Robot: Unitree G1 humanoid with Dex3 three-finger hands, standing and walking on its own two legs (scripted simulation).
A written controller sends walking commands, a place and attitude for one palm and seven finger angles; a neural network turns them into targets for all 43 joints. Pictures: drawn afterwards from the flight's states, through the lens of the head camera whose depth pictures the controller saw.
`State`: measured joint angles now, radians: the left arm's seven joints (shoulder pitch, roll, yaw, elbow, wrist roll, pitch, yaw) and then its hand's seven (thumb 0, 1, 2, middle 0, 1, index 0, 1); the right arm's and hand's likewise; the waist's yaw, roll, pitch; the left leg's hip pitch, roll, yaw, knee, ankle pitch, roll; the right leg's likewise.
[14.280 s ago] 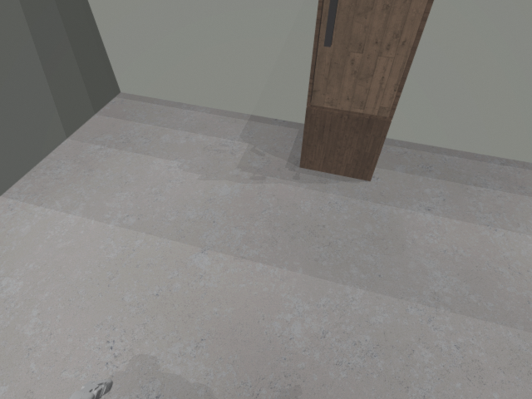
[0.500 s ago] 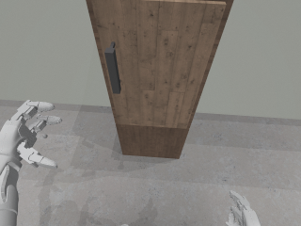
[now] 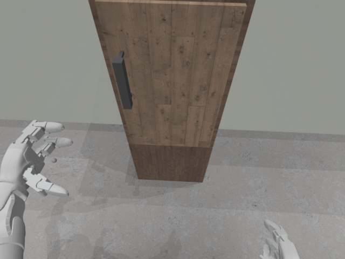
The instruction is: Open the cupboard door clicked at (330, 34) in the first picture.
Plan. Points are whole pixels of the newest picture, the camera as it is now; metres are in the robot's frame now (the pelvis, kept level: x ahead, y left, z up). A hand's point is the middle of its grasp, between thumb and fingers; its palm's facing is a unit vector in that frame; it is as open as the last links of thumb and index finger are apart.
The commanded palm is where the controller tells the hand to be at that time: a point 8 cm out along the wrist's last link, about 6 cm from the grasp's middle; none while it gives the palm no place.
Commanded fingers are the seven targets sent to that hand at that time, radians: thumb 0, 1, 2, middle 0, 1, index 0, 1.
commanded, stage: move the hooked fingers beside the handle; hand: left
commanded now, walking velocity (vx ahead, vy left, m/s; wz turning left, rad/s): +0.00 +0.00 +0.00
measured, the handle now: (125, 81) +0.59 +0.18 +0.06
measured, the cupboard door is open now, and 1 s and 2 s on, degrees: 0 0 0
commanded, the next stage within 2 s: none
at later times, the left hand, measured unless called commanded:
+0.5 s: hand (75, 133) +0.37 +0.25 +0.08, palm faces -0.02 -1.00 -0.01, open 13.9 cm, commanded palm +0.33 +0.31 +0.08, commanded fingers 0.00 -0.50 0.30 -0.30 -1.20 -0.30 -1.20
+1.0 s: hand (86, 113) +0.44 +0.25 +0.08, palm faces -0.02 -1.00 +0.00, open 13.9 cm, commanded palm +0.41 +0.31 +0.07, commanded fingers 0.00 -0.50 0.30 -0.30 -1.20 -0.30 -1.20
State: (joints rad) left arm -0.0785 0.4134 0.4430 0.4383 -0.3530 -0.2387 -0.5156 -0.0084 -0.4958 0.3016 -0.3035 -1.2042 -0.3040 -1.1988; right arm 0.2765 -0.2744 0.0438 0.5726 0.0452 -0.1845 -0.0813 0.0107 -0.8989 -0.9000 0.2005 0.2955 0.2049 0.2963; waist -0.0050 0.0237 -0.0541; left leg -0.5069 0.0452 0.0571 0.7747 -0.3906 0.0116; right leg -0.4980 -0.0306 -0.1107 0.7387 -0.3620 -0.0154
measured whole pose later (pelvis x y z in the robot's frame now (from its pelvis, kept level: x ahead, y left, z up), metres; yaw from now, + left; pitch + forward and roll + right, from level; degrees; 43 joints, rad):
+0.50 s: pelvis +0.00 +0.00 +0.00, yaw -1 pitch +10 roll -1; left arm -0.38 0.46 0.43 0.71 -0.29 -0.26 -0.49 -0.01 -0.50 0.30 -0.30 -1.20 -0.30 -1.20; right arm 0.31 -0.29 0.04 0.60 0.04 -0.14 -0.08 0.01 -0.90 -0.90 0.20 0.30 0.21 0.30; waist -0.05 0.01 -0.05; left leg -0.58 0.05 0.06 0.80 -0.39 0.01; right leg -0.58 -0.03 -0.10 0.77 -0.36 -0.02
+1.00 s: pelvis +0.00 +0.01 -0.01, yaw -1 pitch +14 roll -2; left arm -0.66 0.55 0.46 1.02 -0.20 -0.33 -0.46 -0.01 -0.50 0.30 -0.30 -1.20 -0.30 -1.20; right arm 0.34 -0.29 0.03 0.61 0.03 -0.05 -0.06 0.01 -0.90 -0.90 0.20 0.30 0.21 0.30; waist -0.10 0.00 -0.06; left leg -0.68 0.06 0.07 0.85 -0.41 0.02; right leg -0.68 -0.02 -0.09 0.80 -0.37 -0.01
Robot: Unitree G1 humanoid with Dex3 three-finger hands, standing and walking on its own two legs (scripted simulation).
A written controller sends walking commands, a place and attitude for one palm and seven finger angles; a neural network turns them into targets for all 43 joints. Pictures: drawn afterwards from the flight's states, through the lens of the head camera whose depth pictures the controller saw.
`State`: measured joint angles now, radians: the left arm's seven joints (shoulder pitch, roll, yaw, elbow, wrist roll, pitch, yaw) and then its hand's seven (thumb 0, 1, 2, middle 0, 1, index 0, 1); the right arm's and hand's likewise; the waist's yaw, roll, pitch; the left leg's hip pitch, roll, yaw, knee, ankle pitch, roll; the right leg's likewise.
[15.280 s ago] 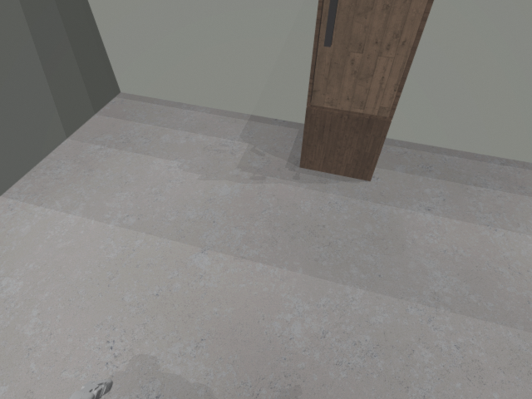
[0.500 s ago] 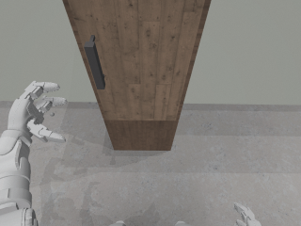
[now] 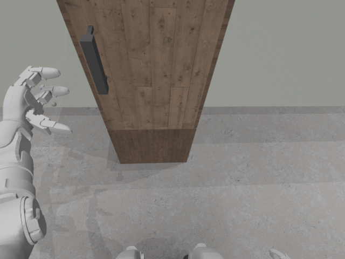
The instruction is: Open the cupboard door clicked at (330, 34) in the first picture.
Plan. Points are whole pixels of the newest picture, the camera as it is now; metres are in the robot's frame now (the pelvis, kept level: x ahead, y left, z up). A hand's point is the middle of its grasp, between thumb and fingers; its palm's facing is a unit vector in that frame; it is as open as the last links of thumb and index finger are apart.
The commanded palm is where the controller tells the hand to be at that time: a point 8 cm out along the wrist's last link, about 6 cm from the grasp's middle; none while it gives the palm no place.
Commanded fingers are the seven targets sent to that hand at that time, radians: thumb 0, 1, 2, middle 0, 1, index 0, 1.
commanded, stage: move the hooked fingers beside the handle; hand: left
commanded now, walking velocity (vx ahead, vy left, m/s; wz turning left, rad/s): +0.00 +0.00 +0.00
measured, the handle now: (97, 62) +0.58 +0.19 +0.07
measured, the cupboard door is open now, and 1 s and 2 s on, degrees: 0 0 0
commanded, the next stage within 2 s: none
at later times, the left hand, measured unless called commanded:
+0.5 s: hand (61, 81) +0.50 +0.25 +0.09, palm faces +0.01 -1.00 -0.01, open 13.9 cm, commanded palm +0.48 +0.30 +0.08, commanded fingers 0.00 -0.50 0.30 -0.30 -1.20 -0.30 -1.20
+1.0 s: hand (65, 73) +0.53 +0.26 +0.08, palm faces +0.04 -1.00 -0.02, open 13.9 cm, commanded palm +0.51 +0.30 +0.08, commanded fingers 0.00 -0.50 0.30 -0.30 -1.20 -0.30 -1.20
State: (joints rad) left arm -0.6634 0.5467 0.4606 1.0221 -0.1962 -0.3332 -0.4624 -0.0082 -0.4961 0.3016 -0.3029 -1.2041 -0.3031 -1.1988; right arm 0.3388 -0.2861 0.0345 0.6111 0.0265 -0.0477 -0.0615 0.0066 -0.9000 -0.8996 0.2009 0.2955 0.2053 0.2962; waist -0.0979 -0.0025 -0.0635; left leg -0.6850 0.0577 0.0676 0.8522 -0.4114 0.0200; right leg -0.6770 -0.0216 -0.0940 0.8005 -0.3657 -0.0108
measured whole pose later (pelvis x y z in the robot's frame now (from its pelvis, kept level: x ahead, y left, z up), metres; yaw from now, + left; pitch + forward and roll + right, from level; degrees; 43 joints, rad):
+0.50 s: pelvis +0.00 +0.01 -0.01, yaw -1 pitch +19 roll -3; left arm -0.90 0.67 0.49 1.21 -0.11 -0.35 -0.42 -0.01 -0.50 0.30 -0.30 -1.20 -0.30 -1.20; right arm 0.40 -0.29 0.05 0.62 0.00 0.03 -0.04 0.00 -0.90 -0.90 0.20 0.30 0.21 0.30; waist -0.17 0.00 -0.07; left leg -0.81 0.07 0.07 0.92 -0.43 0.03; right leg -0.79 -0.01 -0.09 0.83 -0.36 0.00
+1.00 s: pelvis +0.01 +0.01 -0.01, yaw -3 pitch +22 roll -4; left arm -0.90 0.72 0.57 1.18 -0.07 -0.35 -0.39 -0.01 -0.49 0.30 -0.30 -1.20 -0.30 -1.20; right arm 0.46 -0.28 0.05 0.58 -0.01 0.09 -0.02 0.00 -0.90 -0.90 0.20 0.30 0.21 0.30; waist -0.21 0.01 -0.08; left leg -0.86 0.09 0.08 0.93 -0.45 0.03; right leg -0.84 0.01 -0.08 0.83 -0.37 0.00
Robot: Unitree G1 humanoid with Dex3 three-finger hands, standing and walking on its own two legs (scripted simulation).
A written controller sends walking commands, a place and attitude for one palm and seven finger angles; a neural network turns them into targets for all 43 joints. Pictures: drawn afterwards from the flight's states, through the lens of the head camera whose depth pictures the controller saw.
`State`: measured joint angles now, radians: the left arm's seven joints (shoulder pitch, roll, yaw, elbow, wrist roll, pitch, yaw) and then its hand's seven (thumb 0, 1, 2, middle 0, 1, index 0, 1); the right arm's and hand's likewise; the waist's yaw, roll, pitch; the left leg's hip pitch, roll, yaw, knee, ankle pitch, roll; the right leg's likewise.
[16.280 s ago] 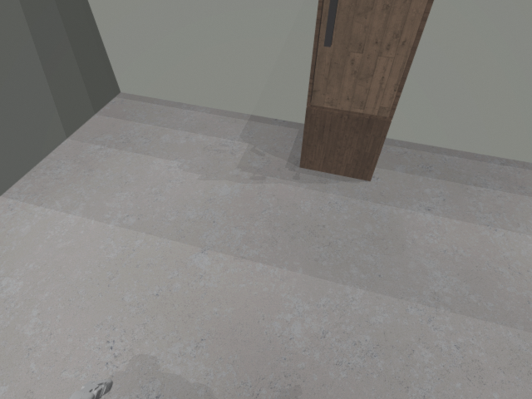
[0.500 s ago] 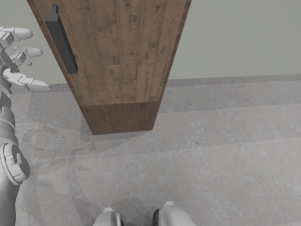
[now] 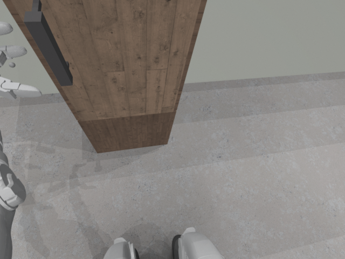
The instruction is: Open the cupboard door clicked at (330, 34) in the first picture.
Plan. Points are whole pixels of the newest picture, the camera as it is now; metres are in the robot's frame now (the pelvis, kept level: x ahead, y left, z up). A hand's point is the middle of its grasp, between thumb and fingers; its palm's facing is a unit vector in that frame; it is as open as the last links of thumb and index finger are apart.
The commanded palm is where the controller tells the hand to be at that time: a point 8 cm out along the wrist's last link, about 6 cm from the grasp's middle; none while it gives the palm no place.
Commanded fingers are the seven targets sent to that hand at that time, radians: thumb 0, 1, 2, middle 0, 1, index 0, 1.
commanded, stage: move the hooked fingers beside the handle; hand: left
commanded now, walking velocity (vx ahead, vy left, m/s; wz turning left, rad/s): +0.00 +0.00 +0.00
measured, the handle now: (53, 47) +0.56 +0.20 +0.09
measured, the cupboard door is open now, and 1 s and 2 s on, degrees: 0 0 0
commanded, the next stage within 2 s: slide the fingers in behind the handle in 1.04 s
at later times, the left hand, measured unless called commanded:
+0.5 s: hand (23, 68) +0.50 +0.25 +0.09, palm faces +0.04 -1.00 -0.02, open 13.9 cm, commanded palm +0.48 +0.30 +0.09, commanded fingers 0.00 -0.50 0.30 -0.30 -1.20 -0.30 -1.20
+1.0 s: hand (15, 71) +0.50 +0.26 +0.09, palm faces +0.04 -1.00 -0.01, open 14.0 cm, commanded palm +0.48 +0.31 +0.09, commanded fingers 0.00 -0.50 0.30 -0.30 -1.20 -0.30 -1.20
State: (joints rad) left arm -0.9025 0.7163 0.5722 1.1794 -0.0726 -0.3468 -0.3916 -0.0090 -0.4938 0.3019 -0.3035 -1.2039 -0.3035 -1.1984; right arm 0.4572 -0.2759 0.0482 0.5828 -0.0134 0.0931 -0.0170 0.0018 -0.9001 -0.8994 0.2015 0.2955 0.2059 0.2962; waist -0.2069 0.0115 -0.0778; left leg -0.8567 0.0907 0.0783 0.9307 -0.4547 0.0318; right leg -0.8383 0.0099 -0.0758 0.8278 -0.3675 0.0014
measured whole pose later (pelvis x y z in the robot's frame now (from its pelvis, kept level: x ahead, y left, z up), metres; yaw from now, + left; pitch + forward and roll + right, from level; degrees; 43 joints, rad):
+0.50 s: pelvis +0.00 +0.00 +0.00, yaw +1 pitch +21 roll -4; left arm -0.96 0.67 0.48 1.22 -0.07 -0.32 -0.37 -0.01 -0.50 0.30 -0.30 -1.20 -0.30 -1.20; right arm 0.39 -0.28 0.05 0.58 -0.01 0.09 -0.02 0.00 -0.90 -0.90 0.20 0.30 0.20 0.30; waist -0.20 0.01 -0.07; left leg -0.87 0.08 0.05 0.95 -0.46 0.03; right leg -0.84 0.00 -0.10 0.85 -0.38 0.00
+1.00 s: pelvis -0.01 +0.00 +0.00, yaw +2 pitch +21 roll -4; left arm -0.98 0.72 0.48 1.26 -0.09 -0.33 -0.41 -0.01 -0.50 0.30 -0.30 -1.20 -0.30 -1.20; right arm 0.42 -0.30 0.05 0.60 0.00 0.09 -0.03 0.00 -0.90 -0.90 0.20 0.30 0.21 0.30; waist -0.20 0.00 -0.06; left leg -0.89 0.08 0.04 0.96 -0.44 0.03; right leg -0.85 0.00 -0.11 0.85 -0.37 0.00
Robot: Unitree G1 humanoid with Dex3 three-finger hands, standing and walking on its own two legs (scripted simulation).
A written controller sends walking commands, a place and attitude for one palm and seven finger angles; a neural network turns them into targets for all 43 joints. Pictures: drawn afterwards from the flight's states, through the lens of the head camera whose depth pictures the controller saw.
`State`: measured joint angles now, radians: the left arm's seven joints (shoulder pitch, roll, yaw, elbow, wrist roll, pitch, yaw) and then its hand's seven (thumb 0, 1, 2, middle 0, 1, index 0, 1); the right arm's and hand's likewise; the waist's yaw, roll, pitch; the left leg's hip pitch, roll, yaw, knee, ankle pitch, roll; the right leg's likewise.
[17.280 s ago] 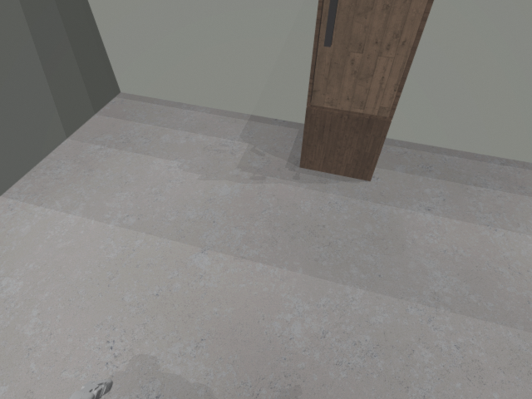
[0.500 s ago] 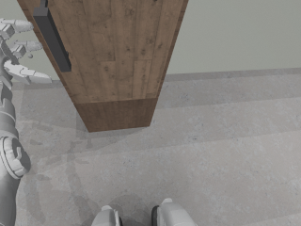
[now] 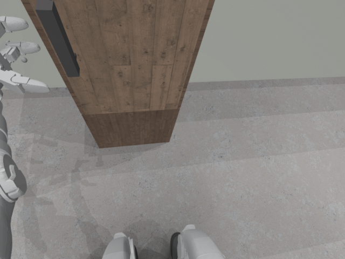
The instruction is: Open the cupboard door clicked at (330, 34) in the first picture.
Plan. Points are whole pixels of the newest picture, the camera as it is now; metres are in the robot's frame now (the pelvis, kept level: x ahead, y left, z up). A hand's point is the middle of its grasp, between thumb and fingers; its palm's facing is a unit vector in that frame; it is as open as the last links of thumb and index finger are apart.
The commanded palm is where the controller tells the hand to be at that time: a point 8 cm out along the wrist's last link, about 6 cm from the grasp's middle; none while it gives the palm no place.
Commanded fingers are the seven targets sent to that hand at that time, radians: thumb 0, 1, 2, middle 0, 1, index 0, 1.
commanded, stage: move the hooked fingers beside the handle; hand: left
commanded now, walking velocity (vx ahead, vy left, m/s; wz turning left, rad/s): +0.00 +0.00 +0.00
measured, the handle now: (62, 37) +0.58 +0.19 +0.09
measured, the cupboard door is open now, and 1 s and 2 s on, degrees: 0 0 0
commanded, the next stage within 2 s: slide the fingers in behind the handle in 0.04 s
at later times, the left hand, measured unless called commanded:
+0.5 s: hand (44, 56) +0.53 +0.22 +0.09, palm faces +0.01 -1.00 -0.01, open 13.9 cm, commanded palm +0.50 +0.27 +0.09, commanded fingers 0.00 -0.50 0.30 -0.30 -1.20 -0.30 -1.20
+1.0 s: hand (57, 56) +0.53 +0.19 +0.09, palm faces +0.02 -1.00 -0.01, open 13.9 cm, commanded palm +0.50 +0.24 +0.09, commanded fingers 0.00 -0.50 0.30 -0.30 -1.20 -0.30 -1.20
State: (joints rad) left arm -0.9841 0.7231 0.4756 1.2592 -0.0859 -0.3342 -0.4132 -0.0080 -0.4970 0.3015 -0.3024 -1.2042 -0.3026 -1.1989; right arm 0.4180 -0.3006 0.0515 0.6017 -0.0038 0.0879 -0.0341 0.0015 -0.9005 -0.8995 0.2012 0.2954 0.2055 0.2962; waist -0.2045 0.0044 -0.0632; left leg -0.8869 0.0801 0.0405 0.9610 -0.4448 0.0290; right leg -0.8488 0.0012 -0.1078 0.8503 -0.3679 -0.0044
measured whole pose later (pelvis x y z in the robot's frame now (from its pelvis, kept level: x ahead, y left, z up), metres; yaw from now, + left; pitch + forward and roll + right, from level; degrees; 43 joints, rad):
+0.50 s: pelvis +0.01 +0.00 +0.00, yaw -1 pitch +21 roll -3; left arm -0.94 0.61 0.45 1.20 -0.09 -0.33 -0.34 -0.01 -0.50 0.30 -0.30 -1.20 -0.30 -1.20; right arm 0.43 -0.27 0.05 0.60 -0.01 0.10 0.00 0.00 -0.90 -0.90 0.20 0.30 0.21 0.30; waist -0.19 0.03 -0.08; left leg -0.85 0.08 0.06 0.95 -0.46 0.03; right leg -0.83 0.00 -0.09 0.85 -0.38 0.00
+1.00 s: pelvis +0.00 -0.01 +0.00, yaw +0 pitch +20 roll -3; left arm -0.97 0.57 0.43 1.21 -0.07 -0.37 -0.27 -0.01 -0.50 0.30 -0.30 -1.20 -0.30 -1.20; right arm 0.41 -0.28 0.04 0.61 -0.01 0.07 0.00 0.00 -0.90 -0.90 0.20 0.30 0.20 0.30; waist -0.19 0.02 -0.08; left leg -0.85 0.08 0.05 0.94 -0.45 0.02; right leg -0.83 0.00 -0.10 0.86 -0.38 -0.01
